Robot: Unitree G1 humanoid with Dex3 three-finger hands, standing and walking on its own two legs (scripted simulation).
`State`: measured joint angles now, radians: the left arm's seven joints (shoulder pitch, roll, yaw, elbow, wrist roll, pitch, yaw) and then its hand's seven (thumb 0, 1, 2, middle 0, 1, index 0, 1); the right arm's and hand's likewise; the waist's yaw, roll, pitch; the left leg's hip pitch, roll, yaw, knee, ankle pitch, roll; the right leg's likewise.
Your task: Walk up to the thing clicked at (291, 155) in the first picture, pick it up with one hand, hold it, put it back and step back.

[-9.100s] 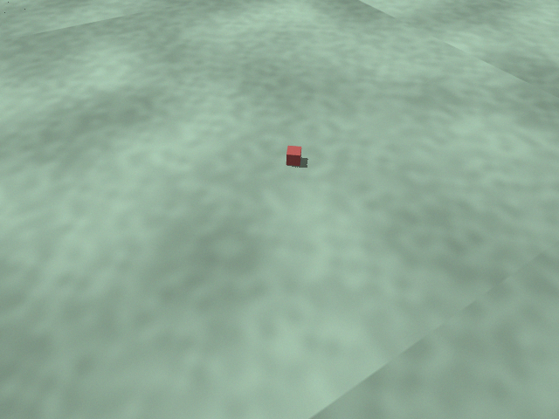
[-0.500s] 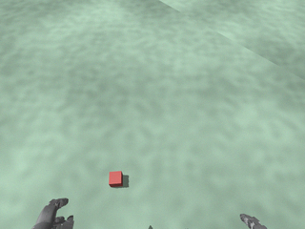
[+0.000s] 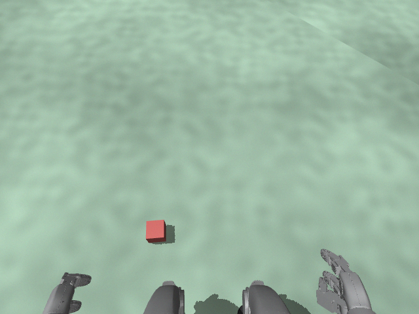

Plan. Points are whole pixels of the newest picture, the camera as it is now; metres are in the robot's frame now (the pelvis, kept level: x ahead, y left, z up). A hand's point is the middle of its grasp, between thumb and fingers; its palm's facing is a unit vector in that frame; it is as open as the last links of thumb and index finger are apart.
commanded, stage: rise first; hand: left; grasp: from above
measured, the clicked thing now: (156, 231) +0.43 +0.22 -0.66
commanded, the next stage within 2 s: none
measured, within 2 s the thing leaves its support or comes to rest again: neither
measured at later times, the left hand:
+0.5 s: hand (110, 277) +0.22 +0.27 -0.31, palm faces -0.44 -0.54 -0.72, open 13.8 cm
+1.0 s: hand (124, 250) +0.32 +0.28 -0.44, palm faces -0.49 -0.16 -0.85, open 13.8 cm
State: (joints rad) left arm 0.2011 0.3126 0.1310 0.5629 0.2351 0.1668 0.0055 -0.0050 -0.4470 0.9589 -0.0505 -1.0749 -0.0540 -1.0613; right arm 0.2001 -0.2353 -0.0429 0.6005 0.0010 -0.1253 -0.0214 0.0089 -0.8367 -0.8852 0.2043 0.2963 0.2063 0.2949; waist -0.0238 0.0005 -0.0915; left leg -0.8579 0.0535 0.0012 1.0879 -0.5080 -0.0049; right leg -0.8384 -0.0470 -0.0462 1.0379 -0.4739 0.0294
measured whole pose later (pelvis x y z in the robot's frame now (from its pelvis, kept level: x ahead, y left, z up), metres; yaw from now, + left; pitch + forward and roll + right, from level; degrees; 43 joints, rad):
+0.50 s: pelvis -0.04 -0.01 -0.16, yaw +0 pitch +32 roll -2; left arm -0.18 0.44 0.11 0.72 0.66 -0.05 0.10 -0.01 -0.43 0.95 -0.03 -1.10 -0.04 -1.08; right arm 0.09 -0.29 -0.06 0.64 -0.01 -0.19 0.03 0.01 -0.78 -0.87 0.21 0.30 0.21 0.30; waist -0.03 0.01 -0.18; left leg -1.64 0.04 -0.03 1.75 -0.68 -0.01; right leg -1.63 -0.06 -0.03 1.72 -0.66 0.02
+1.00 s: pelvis -0.09 +0.00 -0.30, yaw -3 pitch +34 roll -5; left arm -0.65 0.63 0.11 1.11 1.05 -0.23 0.21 0.00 -0.45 0.96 -0.05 -1.08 -0.07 -1.05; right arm 0.14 -0.27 -0.05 0.74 -0.06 -0.06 0.08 0.01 -0.85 -0.89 0.20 0.30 0.21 0.29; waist -0.11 0.01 -0.11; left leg -2.10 0.04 -0.09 2.18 -0.66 0.00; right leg -2.06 -0.06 -0.04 2.11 -0.63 0.02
